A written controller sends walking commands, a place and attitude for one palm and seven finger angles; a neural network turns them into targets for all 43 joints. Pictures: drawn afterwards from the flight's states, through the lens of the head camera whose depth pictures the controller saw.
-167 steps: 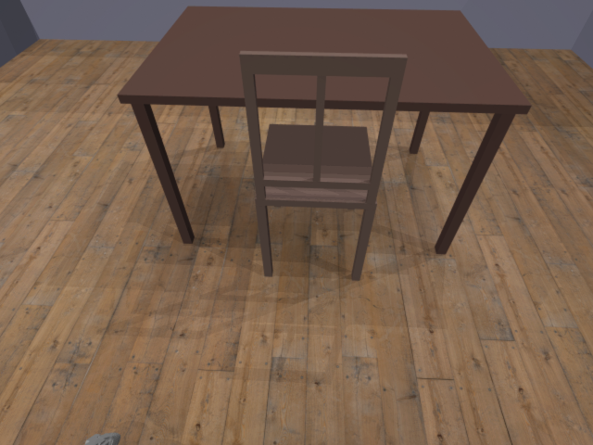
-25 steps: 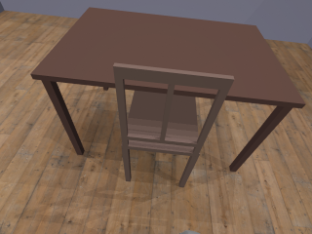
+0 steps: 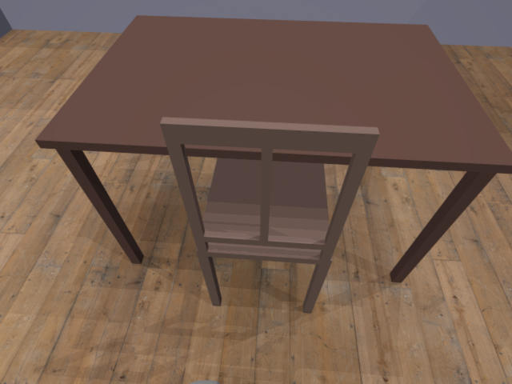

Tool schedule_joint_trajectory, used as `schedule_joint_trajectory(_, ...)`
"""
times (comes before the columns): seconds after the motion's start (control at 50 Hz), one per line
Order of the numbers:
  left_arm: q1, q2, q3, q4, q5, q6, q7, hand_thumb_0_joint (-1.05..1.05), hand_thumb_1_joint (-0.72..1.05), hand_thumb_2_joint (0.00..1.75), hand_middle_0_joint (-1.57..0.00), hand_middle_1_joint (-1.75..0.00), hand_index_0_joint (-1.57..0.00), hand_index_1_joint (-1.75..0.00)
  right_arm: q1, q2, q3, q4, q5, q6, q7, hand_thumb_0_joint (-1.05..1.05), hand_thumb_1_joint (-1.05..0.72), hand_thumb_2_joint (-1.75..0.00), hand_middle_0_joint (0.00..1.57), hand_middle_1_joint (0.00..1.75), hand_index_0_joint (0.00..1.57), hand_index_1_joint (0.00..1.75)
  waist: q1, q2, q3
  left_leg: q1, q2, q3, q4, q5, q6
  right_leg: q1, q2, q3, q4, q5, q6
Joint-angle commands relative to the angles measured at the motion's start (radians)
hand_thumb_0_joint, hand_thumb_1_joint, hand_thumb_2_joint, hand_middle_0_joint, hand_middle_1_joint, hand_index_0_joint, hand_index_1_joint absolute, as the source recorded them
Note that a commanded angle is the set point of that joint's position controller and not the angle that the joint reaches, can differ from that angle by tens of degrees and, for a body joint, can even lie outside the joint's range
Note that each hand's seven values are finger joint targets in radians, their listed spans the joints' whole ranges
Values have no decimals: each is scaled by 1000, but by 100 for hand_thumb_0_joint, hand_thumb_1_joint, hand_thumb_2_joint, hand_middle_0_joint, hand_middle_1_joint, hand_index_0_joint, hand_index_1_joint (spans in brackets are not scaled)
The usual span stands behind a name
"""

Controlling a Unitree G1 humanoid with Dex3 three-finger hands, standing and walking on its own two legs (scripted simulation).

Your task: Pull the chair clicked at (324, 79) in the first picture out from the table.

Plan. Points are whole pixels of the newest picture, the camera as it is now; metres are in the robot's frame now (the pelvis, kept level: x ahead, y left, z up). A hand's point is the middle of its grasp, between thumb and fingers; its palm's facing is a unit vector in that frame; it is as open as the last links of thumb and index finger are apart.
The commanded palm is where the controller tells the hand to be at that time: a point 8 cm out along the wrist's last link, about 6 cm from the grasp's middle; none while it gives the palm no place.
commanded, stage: come to a stop and stand still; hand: left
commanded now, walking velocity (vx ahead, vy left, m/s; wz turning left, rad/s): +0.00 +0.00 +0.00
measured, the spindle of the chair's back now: (265, 199) +0.50 +0.01 -0.08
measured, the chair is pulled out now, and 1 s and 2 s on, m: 0.00 0.00 0.00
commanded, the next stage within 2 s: look again from close up in 1.34 s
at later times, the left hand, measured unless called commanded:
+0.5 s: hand out of the picture -0.05 +0.26 -0.17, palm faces +0.03 -0.96 -0.28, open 7.4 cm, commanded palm none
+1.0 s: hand out of the picture +0.03 +0.21 -0.17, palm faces +0.01 -0.98 -0.22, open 7.3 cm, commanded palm none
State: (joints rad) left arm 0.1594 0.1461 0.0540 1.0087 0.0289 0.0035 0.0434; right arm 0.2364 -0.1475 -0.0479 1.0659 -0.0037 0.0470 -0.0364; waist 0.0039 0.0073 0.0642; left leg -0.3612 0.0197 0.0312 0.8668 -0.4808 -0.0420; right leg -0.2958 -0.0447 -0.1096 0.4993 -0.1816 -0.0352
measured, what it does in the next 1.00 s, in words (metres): steps on the spot: left foot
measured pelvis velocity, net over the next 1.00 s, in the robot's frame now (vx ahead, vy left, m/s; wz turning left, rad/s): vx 0.00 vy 0.03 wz -0.01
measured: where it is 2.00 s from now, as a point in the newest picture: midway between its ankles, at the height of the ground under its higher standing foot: outside the picture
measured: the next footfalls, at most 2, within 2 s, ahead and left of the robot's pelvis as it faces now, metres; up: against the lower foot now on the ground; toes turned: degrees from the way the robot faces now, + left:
left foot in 0.10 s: +0.04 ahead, +0.14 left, +0.00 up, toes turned +1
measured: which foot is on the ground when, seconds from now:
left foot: up 0.00-0.08, down 0.10-1.00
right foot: down 0.00-1.00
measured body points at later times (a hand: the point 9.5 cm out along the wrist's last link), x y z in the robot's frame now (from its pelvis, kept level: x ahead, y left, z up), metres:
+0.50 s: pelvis -0.03 +0.06 -0.01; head -0.03 +0.05 +0.44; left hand -0.05 +0.31 -0.15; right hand +0.07 -0.16 -0.15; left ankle +0.00 +0.14 -0.74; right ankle +0.04 -0.09 -0.73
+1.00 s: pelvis +0.00 +0.03 +0.00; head +0.02 +0.03 +0.45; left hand +0.03 +0.26 -0.15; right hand +0.00 -0.19 -0.16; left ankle +0.00 +0.14 -0.74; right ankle +0.04 -0.09 -0.74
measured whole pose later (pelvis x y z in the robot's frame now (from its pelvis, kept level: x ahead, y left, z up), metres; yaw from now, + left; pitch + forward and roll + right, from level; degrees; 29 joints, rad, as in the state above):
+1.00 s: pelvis +0.00 +0.03 +0.00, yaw +0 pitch -1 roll +1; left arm 0.26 0.16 0.00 1.06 0.01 -0.02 0.04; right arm 0.26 -0.16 -0.01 1.12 0.00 0.00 -0.01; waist -0.01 0.00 0.05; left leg -0.19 -0.03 0.04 0.46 -0.25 0.03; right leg -0.28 -0.02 0.00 0.49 -0.20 0.00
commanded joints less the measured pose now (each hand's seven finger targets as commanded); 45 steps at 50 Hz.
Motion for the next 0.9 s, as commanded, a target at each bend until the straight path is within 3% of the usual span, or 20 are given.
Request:
schedule_joint_trajectory(0.0, 76, 198, 45, -38, 6, 8, 9, 0, 90, 90, -20, -30, -20, -30, 97, -32, -14, -48, -4, -18, 11, 0, -90, -90, 20, 30, 20, 30, 12, -176, -107, 66, -4, 6, -161, 69, 0, 77, -252, 224, -145, 306, -152)
schedule_joint_trajectory(0.02, 72, 196, 45, -37, 2, 12, 6, 0, 90, 90, -20, -30, -20, -30, 111, -32, -15, -45, -5, -21, 11, 0, -90, -90, 20, 30, 20, 30, 5, -177, -111, 128, -12, 20, -248, 137, 2, 44, -231, 220, -139, 200, -126)
schedule_joint_trajectory(0.04, -4, 293, -19, -113, -8, -1, 25, 0, 90, 90, -20, -30, -20, -30, 81, -176, -14, -112, -18, -18, 23, 0, -90, -90, 20, 30, 20, 30, -74, 8, -32, 82, -25, -64, -399, 221, 52, 82, -158, 236, 23, 139, -78)
schedule_joint_trajectory(0.06, 22, 231, -8, -139, -10, 14, 24, 0, 90, 90, -20, -30, -20, -30, 36, -129, -32, -136, -13, -41, 27, 0, -90, -90, 20, 30, 20, 30, -25, 28, -112, 104, 41, -52, -416, 134, 46, -31, -129, 135, 56, -209, -20)
schedule_joint_trajectory(0.08, 19, 173, -17, -142, -8, 16, 20, 0, 90, 90, -20, -30, -20, -30, -6, -176, -38, -160, -26, -49, 26, 0, -90, -90, 20, 30, 20, 30, -26, 179, -110, 38, 118, -156, -516, 88, 76, -29, -46, 82, 117, -221, 9)
schedule_joint_trajectory(0.1, 48, 165, -27, -146, -11, 18, 14, 0, 90, 90, -20, -30, -20, -30, -72, -209, -35, -200, -26, -40, 22, 0, -90, -90, 20, 30, 20, 30, 6, 192, -76, -43, 137, -193, -573, 15, 98, 23, -3, 52, 130, -179, 20)
schedule_joint_trajectory(0.12, 100, 157, -24, -138, -11, 19, 8, 0, 90, 90, -20, -30, -20, -30, -128, -214, -39, -226, -27, -32, 21, 0, -90, -90, 20, 30, 20, 30, 34, 160, -58, -111, 122, -159, -566, -62, 98, 74, 3, 41, 126, -167, 21)
schedule_joint_trajectory(0.14, 122, 177, -24, -130, -1, 30, 4, 0, 90, 90, -20, -30, -20, -30, -149, -219, -32, -236, -22, -31, 28, 0, -90, -90, 20, 30, 20, 30, 29, 237, -46, -140, 112, -194, -594, -141, 105, 63, 11, 34, 157, -176, 19)
schedule_joint_trajectory(0.16, 144, 167, -29, -116, 3, 38, 0, 0, 90, 90, -20, -30, -20, -30, -174, -219, -31, -242, -17, -28, 30, 0, -90, -90, 20, 30, 20, 30, 32, 252, 3, -182, 124, -197, -616, -189, 111, 54, 17, 29, 187, -157, 24)
schedule_joint_trajectory(0.2, 188, 146, -32, -104, 6, 37, -5, 0, 90, 90, -20, -30, -20, -30, -174, -214, -27, -247, -13, -25, 31, 0, -90, -90, 20, 30, 20, 30, 38, 175, 50, -210, 129, -186, -619, -184, 115, 48, 25, 35, 193, -137, 29)
schedule_joint_trajectory(0.26, 225, 149, -31, -103, 7, 30, -10, 0, 90, 90, -20, -30, -20, -30, -141, -206, -19, -247, -15, -18, 33, 0, -90, -90, 20, 30, 20, 30, 36, 45, 62, -197, 124, -172, -595, -174, 119, 52, 21, 50, 141, -143, 27)
schedule_joint_trajectory(0.32, 216, 156, -32, -113, 8, 8, -10, 0, 90, 90, -20, -30, -20, -30, -89, -185, -16, -236, -13, -25, 30, 0, -90, -90, 20, 30, 20, 30, 2, -13, 22, -48, 71, -145, -501, -56, 101, -42, -9, 127, 7, -149, 8)
schedule_joint_trajectory(0.34, 193, 161, -30, -115, 6, 3, -10, 0, 90, 90, -20, -30, -20, -30, -56, -179, -11, -226, -15, -28, 32, 0, -90, -90, 20, 30, 20, 30, -17, 1, -4, 7, 62, -136, -496, -51, 98, -67, -17, 149, -20, -188, 1)
schedule_joint_trajectory(0.38, 180, 166, -29, -123, 5, 0, -9, 0, 90, 90, -20, -30, -20, -30, -39, -180, -14, -217, -16, -31, 33, 0, -90, -90, 20, 30, 20, 30, -28, 2, -1, 28, 65, -159, -507, -69, 98, -109, -19, 149, -35, -216, 8)
schedule_joint_trajectory(0.46, 219, 143, -31, -95, 4, -6, -10, 0, 90, 90, -20, -30, -20, -30, -40, -184, -13, -198, -15, -37, 33, 0, -90, -90, 20, 30, 20, 30, -11, 36, 0, -20, 93, -199, -580, -99, 107, -37, 3, 116, 6, -136, 23)
schedule_joint_trajectory(0.5, 241, 133, -34, -76, 0, -16, -10, 0, 90, 90, -20, -30, -20, -30, -41, -174, -9, -180, -13, -44, 32, 0, -90, -90, 20, 30, 20, 30, -2, 4, -16, -12, 81, -185, -559, -30, 105, -2, -9, 142, -9, -87, 20)
schedule_joint_trajectory(0.56, 229, 141, -33, -60, -4, -22, -7, 0, 90, 90, -20, -30, -20, -30, -12, -148, -2, -150, -11, -51, 31, 0, -90, -90, 20, 30, 20, 30, -14, -24, -11, 27, 51, -166, -538, 23, 94, -27, -38, 193, -65, -126, 10)
schedule_joint_trajectory(0.62, 228, 136, -34, -38, -8, -28, -5, 0, 90, 90, -20, -30, -20, -30, -1, -142, 3, -115, -8, -57, 31, 0, -90, -90, 20, 30, 20, 30, -14, -47, -17, 59, 42, -145, -516, 97, 89, -25, -53, 207, -85, -101, 11)
schedule_joint_trajectory(0.72, 218, 133, -35, -6, -16, -35, -1, 0, 90, 90, -20, -30, -20, -30, 19, -125, 15, -61, -5, -68, 28, 0, -90, -90, 20, 30, 20, 30, -12, -30, -34, 95, 33, -118, -500, 211, 81, 17, -68, 218, -93, -32, 7)
schedule_joint_trajectory(0.88, 190, 123, -35, 25, -19, -34, 3, 0, 90, 90, -20, -30, -20, -30, 40, -112, 21, 2, -5, -69, 22, 0, -90, -90, 20, 30, 20, 30, -5, -2, -35, 115, 45, -101, -506, 274, 73, 61, -63, 201, -91, 37, 9)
